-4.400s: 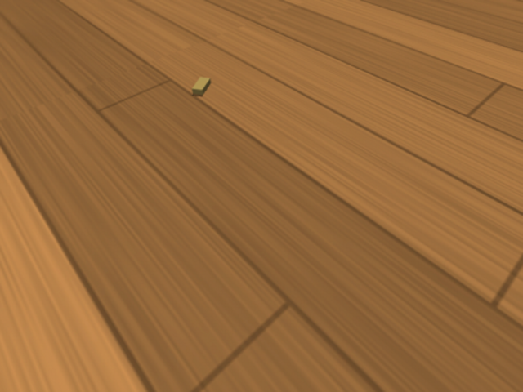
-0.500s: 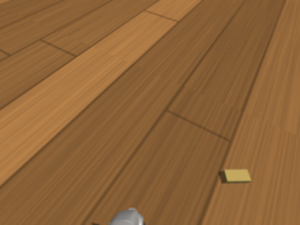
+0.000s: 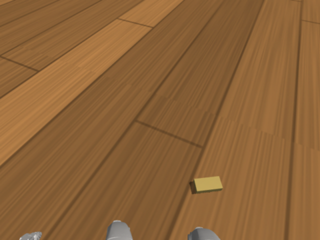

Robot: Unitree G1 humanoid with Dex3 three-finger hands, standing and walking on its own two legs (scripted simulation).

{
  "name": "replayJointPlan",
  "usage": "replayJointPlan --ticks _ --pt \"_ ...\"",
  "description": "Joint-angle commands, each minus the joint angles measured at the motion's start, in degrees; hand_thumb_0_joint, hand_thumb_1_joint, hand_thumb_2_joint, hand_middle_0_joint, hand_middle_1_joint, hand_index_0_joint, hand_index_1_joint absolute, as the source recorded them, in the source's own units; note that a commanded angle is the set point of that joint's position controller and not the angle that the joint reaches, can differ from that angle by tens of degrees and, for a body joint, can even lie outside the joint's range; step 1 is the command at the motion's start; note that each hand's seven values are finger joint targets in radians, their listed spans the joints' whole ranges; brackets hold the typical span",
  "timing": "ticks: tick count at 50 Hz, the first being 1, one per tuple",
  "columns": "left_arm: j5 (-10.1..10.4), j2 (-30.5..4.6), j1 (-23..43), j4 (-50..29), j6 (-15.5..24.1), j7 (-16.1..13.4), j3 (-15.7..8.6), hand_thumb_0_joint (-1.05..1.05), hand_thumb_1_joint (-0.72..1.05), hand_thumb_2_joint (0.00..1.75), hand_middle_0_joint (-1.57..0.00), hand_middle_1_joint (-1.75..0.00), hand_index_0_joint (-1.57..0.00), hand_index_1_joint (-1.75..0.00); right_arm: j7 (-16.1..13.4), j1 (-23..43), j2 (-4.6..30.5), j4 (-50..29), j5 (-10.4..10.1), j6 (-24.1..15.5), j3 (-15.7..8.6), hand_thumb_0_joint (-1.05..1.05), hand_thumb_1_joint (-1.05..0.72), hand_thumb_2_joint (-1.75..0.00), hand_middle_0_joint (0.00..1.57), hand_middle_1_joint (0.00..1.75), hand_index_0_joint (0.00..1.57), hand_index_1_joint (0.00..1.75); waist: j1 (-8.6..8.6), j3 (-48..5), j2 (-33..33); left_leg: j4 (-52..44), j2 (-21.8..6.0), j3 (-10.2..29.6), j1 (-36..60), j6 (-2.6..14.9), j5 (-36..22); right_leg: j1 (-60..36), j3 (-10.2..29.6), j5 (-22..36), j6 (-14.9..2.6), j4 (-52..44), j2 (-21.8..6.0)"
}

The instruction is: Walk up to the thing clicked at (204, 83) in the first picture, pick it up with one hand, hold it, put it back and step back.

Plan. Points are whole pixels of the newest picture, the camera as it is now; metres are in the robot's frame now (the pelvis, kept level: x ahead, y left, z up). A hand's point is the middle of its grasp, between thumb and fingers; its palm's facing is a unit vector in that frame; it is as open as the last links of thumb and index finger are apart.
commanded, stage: walk up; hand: left
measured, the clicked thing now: (207, 184) +0.53 -0.28 -0.70
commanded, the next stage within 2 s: none
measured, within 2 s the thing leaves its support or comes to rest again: neither
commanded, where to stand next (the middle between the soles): +0.17 -0.55 m, yaw +7 degrees
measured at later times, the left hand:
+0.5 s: hand out of the picture +0.12 +0.09 -0.13, palm faces -0.06 -0.95 -0.30, open 7.4 cm
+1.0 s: hand out of the picture +0.08 -0.13 -0.12, palm faces +0.02 -0.93 -0.36, open 7.4 cm
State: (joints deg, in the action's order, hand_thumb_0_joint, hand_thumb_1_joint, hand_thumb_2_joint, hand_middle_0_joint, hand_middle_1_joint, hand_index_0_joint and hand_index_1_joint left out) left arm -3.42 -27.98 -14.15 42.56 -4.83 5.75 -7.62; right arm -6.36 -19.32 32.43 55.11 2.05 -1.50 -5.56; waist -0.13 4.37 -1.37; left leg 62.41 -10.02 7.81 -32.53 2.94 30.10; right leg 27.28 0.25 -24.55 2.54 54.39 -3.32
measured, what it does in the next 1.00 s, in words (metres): steps to the right: left foot, then right foot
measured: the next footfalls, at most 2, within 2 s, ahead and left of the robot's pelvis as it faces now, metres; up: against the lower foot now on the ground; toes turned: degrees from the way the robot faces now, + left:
left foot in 0.28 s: +0.11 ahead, -0.02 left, +0.00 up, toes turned +6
right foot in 0.66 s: +0.10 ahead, -0.47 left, +0.00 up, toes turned +0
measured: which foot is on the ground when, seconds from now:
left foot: up 0.00-0.26, down 0.28-0.68, up 0.70-0.98, down 1.00-1.00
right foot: down 0.00-0.28, up 0.30-0.64, down 0.66-1.00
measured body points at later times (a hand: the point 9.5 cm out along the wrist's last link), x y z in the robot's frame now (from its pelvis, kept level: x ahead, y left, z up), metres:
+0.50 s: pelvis +0.02 -0.18 +0.03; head +0.06 -0.13 +0.47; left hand +0.12 +0.14 -0.11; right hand +0.05 -0.54 -0.03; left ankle +0.07 -0.03 -0.68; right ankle +0.06 -0.37 -0.61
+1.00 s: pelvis +0.03 -0.41 +0.03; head +0.07 -0.38 +0.47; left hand +0.08 -0.08 -0.09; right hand +0.08 -0.74 -0.07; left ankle +0.07 -0.34 -0.69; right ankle +0.06 -0.47 -0.68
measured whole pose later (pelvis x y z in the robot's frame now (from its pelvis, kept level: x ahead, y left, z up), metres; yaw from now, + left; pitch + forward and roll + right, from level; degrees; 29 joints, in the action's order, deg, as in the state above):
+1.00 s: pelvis +0.03 -0.41 +0.03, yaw +2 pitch -1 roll +1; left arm -3.5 -25.7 -15.1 41.1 -5.5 3.7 -4.8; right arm -5.4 -19.8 22.5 53.9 0.7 -5.5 -1.1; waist -4.0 6.3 -4.2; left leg 40.6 1.9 -6.4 -23.0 4.0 17.0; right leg 23.1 -4.8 -21.0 -5.5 44.6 2.5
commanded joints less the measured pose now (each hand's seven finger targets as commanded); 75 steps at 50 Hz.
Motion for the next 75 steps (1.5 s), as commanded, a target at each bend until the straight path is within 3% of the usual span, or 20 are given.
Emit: replayJointPlan --ticks 1,9,12,14,16,20,28,33,34,36,40,45,48,50,52,55,65,68,70,75 --pt "0.3 -17.3 3.5 -5.1 1.7 -2.5 -4.0 0.00 0.90 0.90 -0.20 -0.30 -0.20 -0.30 -1.0 0.5 10.8 -2.6 -2.4 -1.7 -1.9 0.00 -0.90 -0.90 0.20 0.30 0.20 0.30 -0.79 3.3 -9.9 11.2 6.5 -4.9 -11.5 -0.03 -3.1 -2.6 28.1 -18.9 -11.86 -41.4 -11.0" --pt "-0.4 -9.0 -0.2 -5.4 1.7 -2.3 -0.8 0.00 0.90 0.90 -0.20 -0.30 -0.20 -0.30 -0.1 -6.2 7.0 -0.5 -2.2 -3.4 0.2 0.00 -0.90 -0.90 0.20 0.30 0.20 0.30 -2.74 -1.2 -10.6 -14.5 9.4 -10.9 2.4 0.97 -4.1 -13.0 15.2 13.8 -17.44 -31.1 -8.1" --pt "0.2 -7.1 6.0 -8.2 1.2 -2.1 0.7 0.00 0.90 0.90 -0.20 -0.30 -0.20 -0.30 -0.5 -16.6 5.9 1.2 -2.1 -4.6 -0.2 0.00 -0.90 -0.90 0.20 0.30 0.20 0.30 3.23 -6.0 -3.7 -33.7 8.7 -9.4 23.3 0.28 -22.9 -4.6 7.3 19.5 -13.79 -19.0 -5.3" --pt "0.9 -2.2 1.3 -9.3 1.5 -2.3 2.1 0.00 0.90 0.90 -0.20 -0.30 -0.20 -0.30 -1.6 -15.6 14.1 -2.2 0.0 -4.6 -2.8 0.00 -0.90 -0.90 0.20 0.30 0.20 0.30 2.42 -7.8 14.2 -41.4 -12.3 26.1 37.8 4.68 -22.8 16.1 4.3 -2.1 -3.84 1.9 4.8" --pt "-0.6 -11.0 -2.6 -6.4 -0.1 -2.9 -0.4 0.00 0.90 0.90 -0.20 -0.30 -0.20 -0.30 -1.8 -7.9 15.5 -5.5 -2.2 -4.1 -3.4 0.00 -0.90 -0.90 0.20 0.30 0.20 0.30 0.66 -5.0 3.3 -41.7 -21.1 30.9 28.0 14.48 -19.1 15.3 10.6 -6.9 -1.50 14.5 1.8" --pt "0.1 -11.4 1.7 -5.7 0.3 -2.3 -2.0 0.00 0.90 0.90 -0.20 -0.30 -0.20 -0.30 -1.5 -7.2 10.1 -6.3 -2.2 -4.2 -2.4 0.00 -0.90 -0.90 0.20 0.30 0.20 0.30 0.16 -1.1 1.8 -36.5 -8.4 7.8 16.5 10.12 -23.3 9.2 12.9 1.9 -2.59 17.5 2.9" --pt "1.1 -9.8 4.3 -6.8 -0.5 0.0 -1.8 0.00 0.90 0.90 -0.20 -0.30 -0.20 -0.30 -0.8 -3.9 15.9 -8.3 0.0 -4.4 -4.8 0.00 -0.90 -0.90 0.20 0.30 0.20 0.30 0.73 -1.4 15.2 -34.4 -7.4 0.3 10.7 10.06 -10.2 5.7 5.1 -0.4 -1.28 5.0 -2.2" --pt "-0.2 -11.0 -10.2 0.0 -0.1 -0.3 -4.0 0.00 0.90 0.90 -0.20 -0.30 -0.20 -0.30 -0.4 3.0 13.1 -8.1 0.9 -2.6 -3.4 0.00 -0.90 -0.90 0.20 0.30 0.20 0.30 -8.57 -7.7 4.5 -13.2 0.5 -10.5 -4.9 3.73 -2.1 -19.5 -2.9 0.4 -3.10 -14.8 3.2" --pt "-1.3 -13.8 -14.2 0.7 0.5 -0.8 -4.6 0.00 0.90 0.90 -0.20 -0.30 -0.20 -0.30 -0.3 2.0 7.5 -8.2 0.5 -2.0 -1.4 0.00 -0.90 -0.90 0.20 0.30 0.20 0.30 -11.88 -5.7 -12.0 4.5 5.7 -16.1 -14.6 1.55 2.2 -20.0 4.9 -5.8 -4.70 -23.5 -0.2" --pt "-0.2 -22.4 1.4 -5.0 1.5 -1.9 -4.9 0.00 0.90 0.90 -0.20 -0.30 -0.20 -0.30 -2.2 5.3 7.3 -9.8 -0.7 -1.7 -2.1 0.00 -0.90 -0.90 0.20 0.30 0.20 0.30 -5.27 -0.3 -20.6 15.8 9.5 -4.4 -13.8 -0.20 7.1 -3.4 42.5 -13.9 -12.55 -45.2 -13.9" --pt "-0.6 -13.9 4.9 -5.0 1.4 -3.1 -2.9 0.00 0.90 0.90 -0.20 -0.30 -0.20 -0.30 -1.4 -5.5 9.0 -0.5 -2.9 -2.0 -1.5 0.00 -0.90 -0.90 0.20 0.30 0.20 0.30 -1.02 -0.7 -14.5 6.8 6.3 -6.6 -9.6 -0.32 -2.5 -10.6 18.5 0.7 -13.07 -28.5 -7.0" --pt "-0.9 -9.3 2.5 -6.6 1.6 -2.6 -0.9 0.00 0.90 0.90 -0.20 -0.30 -0.20 -0.30 -0.5 -6.3 6.6 -1.1 -2.0 -3.4 -0.5 0.00 -0.90 -0.90 0.20 0.30 0.20 0.30 -2.33 -2.7 -12.0 -12.2 9.2 -11.4 3.8 0.43 -2.0 -10.3 15.5 18.2 -17.59 -26.9 -7.7" --pt "0.1 -7.2 5.8 -8.8 1.1 -2.8 0.5 0.00 0.90 0.90 -0.20 -0.30 -0.20 -0.30 -0.7 -14.5 5.7 0.2 -2.0 -4.4 -0.8 0.00 -0.90 -0.90 0.20 0.30 0.20 0.30 2.10 -7.0 -5.4 -33.0 9.2 -10.2 23.1 0.93 -22.2 -4.1 8.3 28.3 -12.34 -13.9 -4.0" --pt "0.4 -2.6 2.5 -10.1 1.4 -3.0 1.8 0.00 0.90 0.90 -0.20 -0.30 -0.20 -0.30 -2.0 -14.4 13.4 -2.4 0.1 -4.3 -3.4 0.00 -0.90 -0.90 0.20 0.30 0.20 0.30 2.48 -8.5 12.0 -37.7 -11.5 23.5 38.1 6.83 -26.7 17.6 5.0 -2.7 -3.29 4.3 4.3" --pt "-0.7 -10.6 -1.8 -7.4 -0.3 -3.7 -0.6 0.00 0.90 0.90 -0.20 -0.30 -0.20 -0.30 -2.1 -7.2 16.1 -6.1 -1.9 -4.0 -4.3 0.00 -0.90 -0.90 0.20 0.30 0.20 0.30 0.83 -6.3 2.7 -40.2 -23.3 31.5 25.9 17.67 -22.1 14.9 11.4 -9.8 -1.26 19.8 1.5" --pt "-0.4 -11.1 1.9 -6.2 -0.1 -3.1 -2.2 0.00 0.90 0.90 -0.20 -0.30 -0.20 -0.30 -2.0 -4.3 10.0 -6.7 -1.4 -3.9 -3.0 0.00 -0.90 -0.90 0.20 0.30 0.20 0.30 -0.69 -1.7 -0.4 -36.6 -9.7 11.4 16.5 10.96 -22.1 10.8 14.8 -0.8 -2.58 21.5 2.4" --pt "3.3 -7.1 -8.7 1.5 1.2 -2.1 -1.2 0.00 0.90 0.90 -0.20 -0.30 -0.20 -0.30 2.6 9.3 12.8 -10.0 1.2 -2.1 -3.2 0.00 -0.90 -0.90 0.20 0.30 0.20 0.30 -4.34 -4.2 22.3 -34.6 -1.6 -3.7 -0.6 6.48 10.7 -13.1 -2.1 -3.0 -1.21 -6.1 1.0" --pt "1.7 -11.1 -16.6 6.9 2.9 -4.5 -2.6 0.00 0.90 0.90 -0.20 -0.30 -0.20 -0.30 3.2 6.4 2.0 -9.4 1.6 0.7 -0.1 0.00 -0.90 -0.90 0.20 0.30 0.20 0.30 -8.46 -1.7 -8.3 3.5 8.6 -14.5 -11.5 1.81 12.8 -15.8 6.5 -12.0 -1.48 -24.7 1.4" --pt "0.8 -20.0 -0.3 1.2 4.6 -6.1 -2.5 0.00 0.90 0.90 -0.20 -0.30 -0.20 -0.30 2.7 6.1 2.2 -10.8 -0.6 0.5 -0.3 0.00 -0.90 -0.90 0.20 0.30 0.20 0.30 -2.30 5.2 -12.2 11.3 10.3 4.0 -13.2 -1.40 0.3 0.7 47.7 -30.2 -10.26 -46.6 -17.2" --pt "1.9 -14.5 0.4 5.5 8.7 -7.4 -1.5 0.00 0.90 0.90 -0.20 -0.30 -0.20 -0.30 4.3 1.1 5.5 -3.4 -2.0 1.0 -1.0 0.00 -0.90 -0.90 0.20 0.30 0.20 0.30 0.27 5.5 -6.5 3.8 7.6 3.3 -8.0 -1.07 -10.6 -8.1 26.0 -4.8 -5.33 -33.1 -11.4"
